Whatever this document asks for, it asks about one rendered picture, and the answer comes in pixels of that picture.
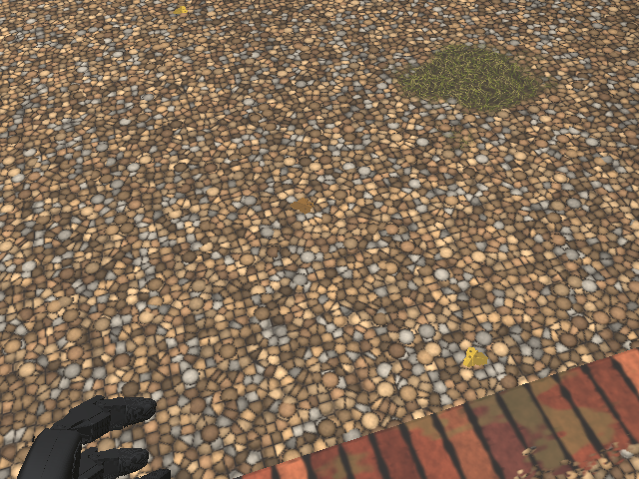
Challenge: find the robot left hand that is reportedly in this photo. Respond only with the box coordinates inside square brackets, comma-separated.
[17, 395, 171, 479]

